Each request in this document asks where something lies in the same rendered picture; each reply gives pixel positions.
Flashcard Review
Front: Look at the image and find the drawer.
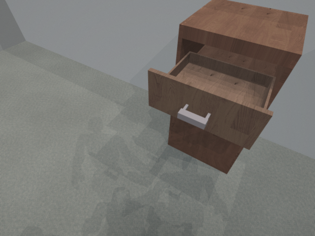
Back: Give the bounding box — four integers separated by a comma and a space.
148, 51, 276, 150

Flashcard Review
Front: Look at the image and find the cabinet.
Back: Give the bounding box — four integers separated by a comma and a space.
168, 0, 308, 174

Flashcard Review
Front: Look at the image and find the handle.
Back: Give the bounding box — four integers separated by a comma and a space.
177, 104, 211, 130

